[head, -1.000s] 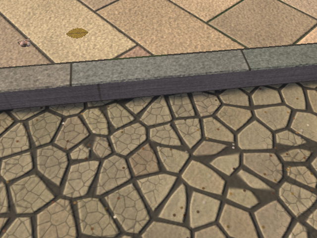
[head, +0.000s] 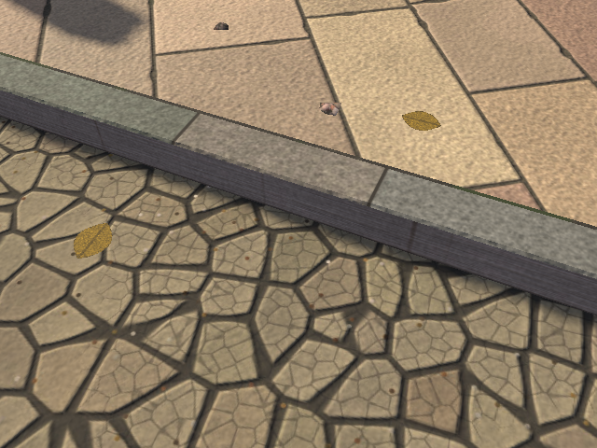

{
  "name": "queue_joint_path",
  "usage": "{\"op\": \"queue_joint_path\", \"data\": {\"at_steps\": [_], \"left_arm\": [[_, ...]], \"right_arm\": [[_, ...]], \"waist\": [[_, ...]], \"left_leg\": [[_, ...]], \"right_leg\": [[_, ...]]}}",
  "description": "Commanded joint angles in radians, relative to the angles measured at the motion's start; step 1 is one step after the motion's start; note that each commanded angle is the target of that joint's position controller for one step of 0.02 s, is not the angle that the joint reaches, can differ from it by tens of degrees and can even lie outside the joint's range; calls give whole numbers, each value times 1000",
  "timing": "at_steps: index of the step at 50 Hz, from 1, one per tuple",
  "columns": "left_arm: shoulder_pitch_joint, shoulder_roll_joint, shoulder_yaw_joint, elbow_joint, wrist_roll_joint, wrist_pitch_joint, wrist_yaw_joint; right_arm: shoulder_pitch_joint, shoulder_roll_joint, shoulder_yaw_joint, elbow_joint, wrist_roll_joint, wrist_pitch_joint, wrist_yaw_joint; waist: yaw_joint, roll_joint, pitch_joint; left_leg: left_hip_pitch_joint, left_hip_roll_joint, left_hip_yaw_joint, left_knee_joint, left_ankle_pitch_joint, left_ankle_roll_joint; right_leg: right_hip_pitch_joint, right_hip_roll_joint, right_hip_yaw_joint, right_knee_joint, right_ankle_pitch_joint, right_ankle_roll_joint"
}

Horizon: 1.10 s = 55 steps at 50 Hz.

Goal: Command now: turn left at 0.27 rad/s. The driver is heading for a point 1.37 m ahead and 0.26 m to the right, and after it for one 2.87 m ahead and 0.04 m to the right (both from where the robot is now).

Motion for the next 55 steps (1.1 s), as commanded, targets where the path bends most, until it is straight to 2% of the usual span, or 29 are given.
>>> {"op": "queue_joint_path", "data": {"at_steps": [1, 2, 3, 4, 5, 6, 7, 9, 10, 11, 13, 14, 15, 16, 17, 20, 23, 30, 36, 49, 51, 53, 55], "left_arm": [[49, 152, 30, -61, 43, -23, 0], [41, 134, 26, -58, 50, -19, -6], [10, 164, 40, -51, 43, -17, -10], [-34, 129, 33, -56, 29, -15, -10], [-70, 91, 19, -62, 17, -11, -6], [-97, 63, 5, -60, 12, -6, 0], [-108, 53, 0, -56, 12, -2, 6], [-91, 49, -2, -40, 12, 8, 18], [-67, 54, -1, -30, 11, 12, 22], [-43, 62, -1, -22, 17, 13, 23], [-25, 71, -3, -9, 9, 14, 21], [-4, 59, -8, -2, 4, 10, 16], [-1, 47, -12, -7, 3, 6, 12], [-23, 60, -10, 3, -1, 0, 5], [-21, 52, -12, 13, -1, -2, 0], [20, 39, -17, 49, 7, -1, -9], [32, 44, -15, 82, -1, -5, -11], [60, 50, -14, 170, -4, 1, -6], [82, 62, -15, 236, -4, 7, 5], [126, 63, -18, 320, -5, 21, 28], [131, 73, -14, 324, -4, 21, 28], [145, 87, -9, 327, -2, 22, 29], [141, 105, -3, 315, 6, 25, 30]], "right_arm": [[85, -22, -2, -43, -5, -21, -1], [119, -104, -30, -28, 1, -21, -5], [112, -165, -49, -30, 7, -13, -11], [93, -185, -59, -14, 11, 2, -20], [82, -174, -61, -3, 11, 18, -25], [95, -146, -56, 10, 10, 30, -22], [92, -125, -49, 12, 10, 31, -16], [60, -72, -29, 12, 7, 17, -5], [34, -46, -17, 11, 4, 8, 0], [24, -42, -13, 9, 0, -1, 2], [69, -59, -17, 35, 6, -9, 3], [90, -75, -20, 56, 1, -13, 2], [88, -111, -31, 87, -11, -21, 2], [72, -78, -26, 92, -19, -26, 5], [69, -56, -18, 101, -24, -30, 5], [62, -62, -21, 119, -10, -46, 0], [83, -44, -20, 154, -11, -51, -9], [93, -31, -22, 234, -2, -49, -28], [82, -27, -25, 303, 5, -44, -36], [69, -33, -20, 415, 11, -38, -40], [60, -43, -21, 420, 14, -43, -40], [60, -48, -22, 420, 20, -47, -42], [47, -49, -20, 406, 23, -38, -52]], "waist": [[-17, -144, -106], [-24, -139, -82], [-28, -179, -88], [-18, -158, -66], [-14, -162, -44], [-22, -171, -34], [-21, -170, -26], [2, -151, -39], [28, -151, -51], [41, -161, -73], [26, -145, -89], [21, -91, -76], [37, 35, -63], [21, 44, -38], [23, 42, -28], [25, 41, 8], [15, 30, 3], [11, -23, -7], [16, -38, -17], [23, -33, 6], [25, -35, 15], [28, -56, -20], [34, -80, -60]], "left_leg": [[-143, 2, -85, 203, -410, -108], [-180, -26, -103, 333, -510, -163], [-172, 14, -72, 424, -480, -197], [-178, 45, -68, 471, -410, -221], [-185, 51, -61, 516, -358, -240], [-149, 61, -53, 518, -322, -258], [-131, 73, -28, 487, -290, -267], [-81, 123, 45, 304, -252, -267], [-40, 135, 72, 207, -262, -265], [1, 139, 82, 160, -289, -259], [72, 133, 106, -8, -226, -244], [119, 132, 100, -106, -104, -224], [89, 137, 55, -90, -55, -195], [87, 136, 50, -115, -16, -179], [91, 144, 41, -135, 19, -169], [88, 147, 32, -152, 47, -148], [103, 144, 36, -154, 71, -163], [115, 139, 55, -146, 42, -181], [106, 144, 60, -154, -18, -191], [78, 161, 64, -169, -78, -203], [60, 162, 62, -155, -57, -205], [35, 155, 71, -101, -91, -207], [-10, 143, 79, 25, -242, -213]], "right_leg": [[279, -277, 222, -131, 558, -119], [194, -336, 286, -137, 589, -239], [132, -350, 319, -183, 322, -297], [104, -296, 292, -216, 106, -281], [79, -265, 260, -224, 19, -264], [38, -236, 220, -236, -20, -256], [29, -217, 194, -240, -43, -250], [66, -169, 133, -222, -57, -225], [87, -159, 121, -206, -41, -223], [108, -181, 142, -182, 34, -235], [133, -188, 155, -144, 103, -239], [108, -170, 140, -147, 124, -213], [120, -131, 67, -145, 61, -156], [132, -111, 39, -121, 18, -118], [129, -95, 18, -121, -11, -98], [135, -70, -2, -120, 7, -78], [150, -71, -4, -109, 130, -87], [193, -84, 18, -129, 308, -98], [237, -104, 49, -152, 409, -101], [244, -104, 84, -211, 301, -65], [253, -109, 79, -186, 472, -62], [296, -132, 83, -150, 710, -77], [325, -180, 117, -131, 828, -137]]}}
Keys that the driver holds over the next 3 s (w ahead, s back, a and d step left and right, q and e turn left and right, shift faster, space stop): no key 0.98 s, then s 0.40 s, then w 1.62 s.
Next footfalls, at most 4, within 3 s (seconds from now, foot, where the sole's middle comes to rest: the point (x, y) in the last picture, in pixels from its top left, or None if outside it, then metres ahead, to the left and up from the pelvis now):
0.26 left None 0.02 0.14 -0.76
1.42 left None -0.07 0.11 -0.75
2.08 right None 0.22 -0.16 -0.78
2.58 left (309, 409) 0.59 0.00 -0.78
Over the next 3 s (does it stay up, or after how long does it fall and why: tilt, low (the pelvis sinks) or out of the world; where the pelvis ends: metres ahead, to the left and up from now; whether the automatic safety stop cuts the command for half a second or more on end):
stays up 0.64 -0.11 0.00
